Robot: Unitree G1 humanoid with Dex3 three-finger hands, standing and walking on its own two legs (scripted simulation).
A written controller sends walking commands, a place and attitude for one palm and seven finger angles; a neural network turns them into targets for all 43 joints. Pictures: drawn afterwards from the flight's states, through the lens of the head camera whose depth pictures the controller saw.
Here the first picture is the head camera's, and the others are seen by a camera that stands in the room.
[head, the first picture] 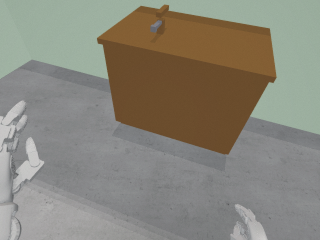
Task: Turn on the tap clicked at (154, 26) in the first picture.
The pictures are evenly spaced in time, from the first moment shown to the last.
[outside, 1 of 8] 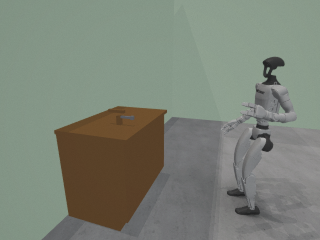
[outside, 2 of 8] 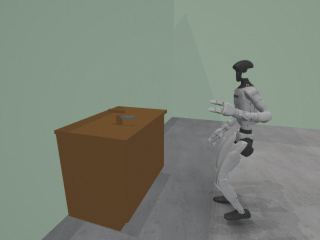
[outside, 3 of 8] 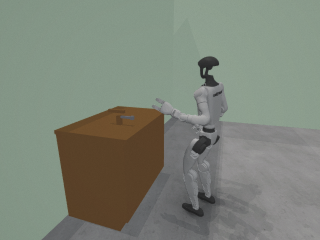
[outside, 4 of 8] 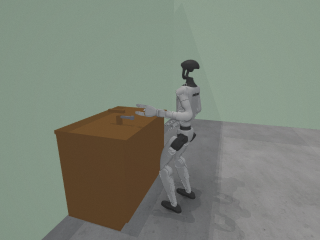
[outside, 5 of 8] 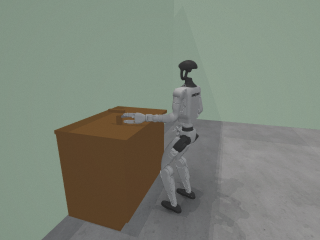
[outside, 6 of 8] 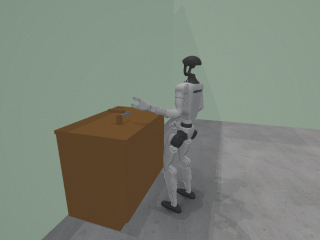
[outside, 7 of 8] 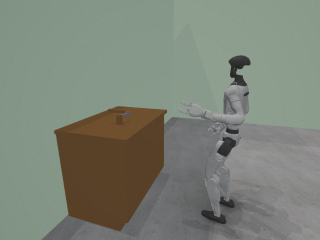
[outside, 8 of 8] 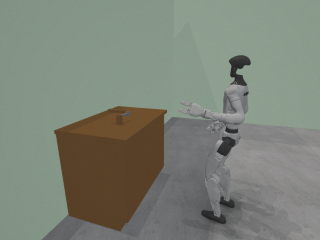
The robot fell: no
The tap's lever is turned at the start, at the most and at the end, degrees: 0 80 80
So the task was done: yes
